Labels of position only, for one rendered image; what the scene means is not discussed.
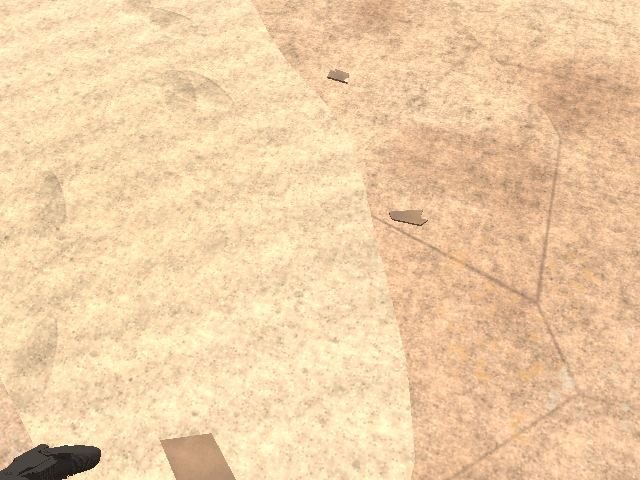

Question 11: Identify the left robot hand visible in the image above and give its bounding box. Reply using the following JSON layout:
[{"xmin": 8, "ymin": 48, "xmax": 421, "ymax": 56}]
[{"xmin": 0, "ymin": 444, "xmax": 101, "ymax": 480}]

